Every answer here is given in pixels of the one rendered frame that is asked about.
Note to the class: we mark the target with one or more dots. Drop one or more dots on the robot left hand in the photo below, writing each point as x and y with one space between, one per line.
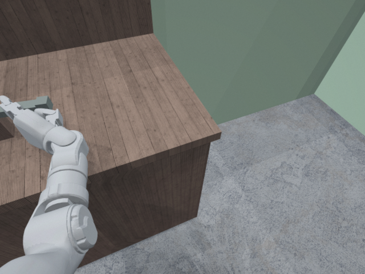
32 125

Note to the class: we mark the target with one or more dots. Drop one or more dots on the counter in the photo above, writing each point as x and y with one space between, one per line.
147 132

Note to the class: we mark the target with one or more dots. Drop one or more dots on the left robot forearm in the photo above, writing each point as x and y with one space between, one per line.
67 176

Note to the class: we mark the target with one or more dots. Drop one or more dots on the tap lever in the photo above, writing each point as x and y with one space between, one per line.
39 102

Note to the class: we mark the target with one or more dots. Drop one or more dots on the robot left upper arm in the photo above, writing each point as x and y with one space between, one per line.
55 242

